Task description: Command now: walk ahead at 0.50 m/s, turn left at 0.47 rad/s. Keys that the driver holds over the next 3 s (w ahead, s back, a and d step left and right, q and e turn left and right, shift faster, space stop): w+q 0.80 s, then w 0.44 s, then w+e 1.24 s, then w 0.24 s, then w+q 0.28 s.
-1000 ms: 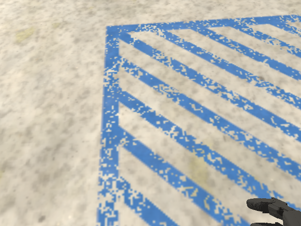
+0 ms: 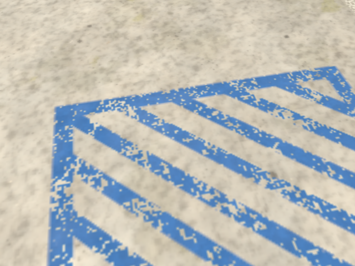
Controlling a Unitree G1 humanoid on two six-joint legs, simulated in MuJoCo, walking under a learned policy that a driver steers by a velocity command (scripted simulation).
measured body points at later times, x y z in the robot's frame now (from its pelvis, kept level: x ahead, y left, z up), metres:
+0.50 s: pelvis +0.27 +0.03 +0.01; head +0.30 +0.05 +0.46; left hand +0.40 +0.31 -0.10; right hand +0.34 -0.25 -0.11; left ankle +0.17 +0.07 -0.73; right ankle +0.47 -0.08 -0.68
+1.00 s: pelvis +0.52 +0.09 +0.01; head +0.55 +0.10 +0.46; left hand +0.36 +0.31 -0.11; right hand +0.81 -0.01 -0.09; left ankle +0.55 +0.27 -0.69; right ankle +0.51 -0.04 -0.73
